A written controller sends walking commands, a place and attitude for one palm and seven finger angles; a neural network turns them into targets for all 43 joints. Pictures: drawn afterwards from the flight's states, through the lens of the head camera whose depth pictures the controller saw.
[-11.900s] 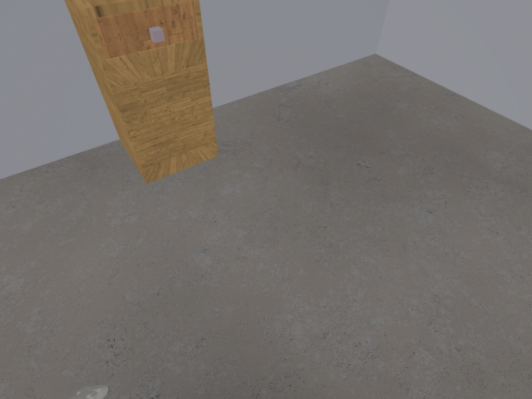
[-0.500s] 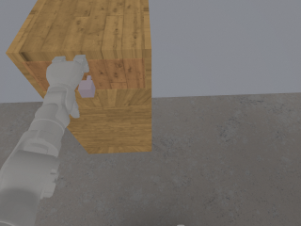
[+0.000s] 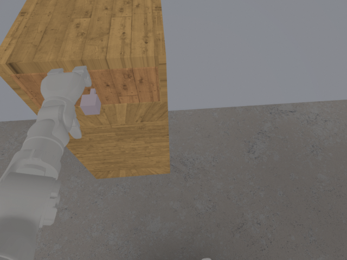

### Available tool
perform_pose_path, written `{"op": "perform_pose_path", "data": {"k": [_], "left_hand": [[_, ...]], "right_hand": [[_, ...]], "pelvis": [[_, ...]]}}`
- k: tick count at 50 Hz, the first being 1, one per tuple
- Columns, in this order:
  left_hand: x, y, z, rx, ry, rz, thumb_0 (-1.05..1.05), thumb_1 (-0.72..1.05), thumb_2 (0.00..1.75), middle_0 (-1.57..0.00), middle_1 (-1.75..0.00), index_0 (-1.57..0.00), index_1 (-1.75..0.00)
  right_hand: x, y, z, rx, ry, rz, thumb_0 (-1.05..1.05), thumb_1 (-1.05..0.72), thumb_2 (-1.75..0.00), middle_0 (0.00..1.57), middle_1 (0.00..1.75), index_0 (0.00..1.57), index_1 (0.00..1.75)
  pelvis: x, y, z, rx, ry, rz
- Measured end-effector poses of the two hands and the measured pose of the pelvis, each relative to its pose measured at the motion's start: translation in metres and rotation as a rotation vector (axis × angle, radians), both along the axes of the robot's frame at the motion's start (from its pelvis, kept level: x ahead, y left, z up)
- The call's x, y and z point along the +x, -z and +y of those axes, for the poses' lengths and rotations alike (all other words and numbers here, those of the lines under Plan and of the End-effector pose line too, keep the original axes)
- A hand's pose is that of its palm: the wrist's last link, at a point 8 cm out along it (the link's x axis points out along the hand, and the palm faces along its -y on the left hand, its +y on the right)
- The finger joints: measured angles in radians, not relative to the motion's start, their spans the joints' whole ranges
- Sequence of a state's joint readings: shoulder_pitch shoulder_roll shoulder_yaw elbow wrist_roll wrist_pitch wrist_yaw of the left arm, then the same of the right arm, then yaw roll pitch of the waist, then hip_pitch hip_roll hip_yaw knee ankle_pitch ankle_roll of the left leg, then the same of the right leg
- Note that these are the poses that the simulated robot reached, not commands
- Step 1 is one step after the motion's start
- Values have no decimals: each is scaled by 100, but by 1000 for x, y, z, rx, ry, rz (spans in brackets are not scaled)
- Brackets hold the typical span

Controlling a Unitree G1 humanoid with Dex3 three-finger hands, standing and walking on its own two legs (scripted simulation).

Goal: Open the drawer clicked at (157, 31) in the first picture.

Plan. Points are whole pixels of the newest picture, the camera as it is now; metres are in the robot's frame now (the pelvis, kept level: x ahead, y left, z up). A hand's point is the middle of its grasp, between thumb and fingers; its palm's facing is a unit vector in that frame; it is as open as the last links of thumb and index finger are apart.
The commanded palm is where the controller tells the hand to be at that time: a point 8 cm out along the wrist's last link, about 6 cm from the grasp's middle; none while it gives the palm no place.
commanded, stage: move the hooked fingers above the handle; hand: left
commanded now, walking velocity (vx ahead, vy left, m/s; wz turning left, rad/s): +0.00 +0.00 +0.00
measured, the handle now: (91, 99) +0.55 +0.21 -0.01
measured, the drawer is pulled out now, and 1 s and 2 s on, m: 0.00 0.00 0.00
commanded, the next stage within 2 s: none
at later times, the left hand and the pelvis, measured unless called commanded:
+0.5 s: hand (78, 98) +0.50 +0.22 +0.05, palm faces -0.14 -0.01 -0.99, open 13.8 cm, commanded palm +0.49 +0.21 +0.11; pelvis +0.00 +0.00 +0.00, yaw +1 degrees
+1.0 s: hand (75, 94) +0.51 +0.22 +0.07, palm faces -0.06 -0.03 -1.00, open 13.5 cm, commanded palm +0.49 +0.23 +0.11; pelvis +0.00 +0.00 +0.00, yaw +0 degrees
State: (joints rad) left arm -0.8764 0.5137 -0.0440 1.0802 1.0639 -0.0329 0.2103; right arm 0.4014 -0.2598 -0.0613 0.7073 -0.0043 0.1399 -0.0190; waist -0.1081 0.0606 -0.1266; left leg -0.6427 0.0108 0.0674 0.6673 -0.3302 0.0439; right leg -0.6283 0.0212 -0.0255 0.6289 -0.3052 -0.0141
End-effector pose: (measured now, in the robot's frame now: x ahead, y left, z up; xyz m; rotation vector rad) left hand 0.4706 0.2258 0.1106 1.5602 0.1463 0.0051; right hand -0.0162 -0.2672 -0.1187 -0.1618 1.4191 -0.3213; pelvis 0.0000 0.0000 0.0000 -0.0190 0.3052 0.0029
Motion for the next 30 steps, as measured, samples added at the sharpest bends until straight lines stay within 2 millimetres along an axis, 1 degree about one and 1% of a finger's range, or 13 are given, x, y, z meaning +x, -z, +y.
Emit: {"op": "perform_pose_path", "data": {"k": [3,6,9,13,16,20,23,26,30], "left_hand": [[-6,0,-8,-16,61,8,0,-49,30,-32,-120,-32,-120],[-6,-3,-18,-31,116,-20,0,-49,30,-32,-120,-32,-120],[0,-7,-23,-37,129,-73,0,-49,30,-32,-120,-32,-120],[12,-12,-19,-17,69,-120,0,-49,30,-32,-120,-32,-120],[17,-10,-11,4,0,-95,0,-49,30,-32,-120,-32,-120],[18,-12,-11,-1,-16,-50,0,-49,30,-32,-120,-32,-123],[18,-7,-8,-3,-15,10,0,-49,30,-32,-120,-32,-123],[16,4,-9,-5,19,59,0,-49,30,-32,-120,-32,-122],[13,14,-17,-32,113,48,0,-49,30,-32,-120,-32,-121]], "right_hand": [[12,-2,0,-5,-23,-18,1,-91,-90,20,30,20,30],[25,-3,-2,-19,-48,-45,1,-91,-90,20,30,20,30],[36,-4,-4,-33,-63,-78,1,-91,-90,20,30,20,30],[43,-2,-5,-36,-71,-104,0,-91,-90,20,30,20,30],[42,1,-4,-25,-60,-100,0,-91,-90,20,30,20,30],[34,1,-1,-12,-43,-73,0,-91,-90,20,30,20,30],[27,-1,0,-16,-25,-57,0,-91,-90,20,30,20,30],[18,-4,-1,-26,-14,-40,0,-91,-90,20,30,20,30],[8,-5,-3,-43,-13,-6,0,-91,-90,20,30,20,30]], "pelvis": [[1,-1,0,-2,-16,-15],[0,-1,0,-3,-29,-20],[-2,2,0,-2,-31,-11],[-3,4,1,-1,-25,11],[-2,4,1,-1,-15,20],[0,3,1,-1,-12,15],[2,2,0,-1,-9,10],[3,2,-1,-3,-11,6],[3,3,0,-5,-13,14]]}}
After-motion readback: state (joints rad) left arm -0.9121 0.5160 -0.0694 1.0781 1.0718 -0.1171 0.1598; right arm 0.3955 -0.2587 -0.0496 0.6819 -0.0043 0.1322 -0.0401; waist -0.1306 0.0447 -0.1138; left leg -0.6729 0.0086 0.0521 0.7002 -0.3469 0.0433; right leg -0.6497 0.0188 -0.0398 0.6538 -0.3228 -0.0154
